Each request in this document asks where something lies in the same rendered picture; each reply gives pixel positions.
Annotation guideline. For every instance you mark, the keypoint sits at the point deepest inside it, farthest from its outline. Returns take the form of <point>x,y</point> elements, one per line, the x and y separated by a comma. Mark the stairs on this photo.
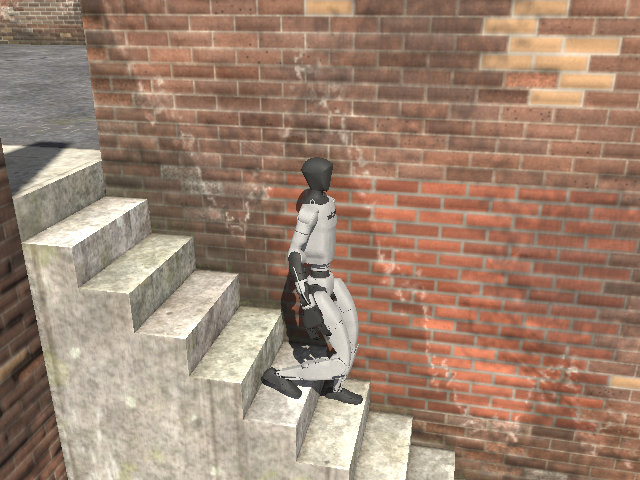
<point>156,369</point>

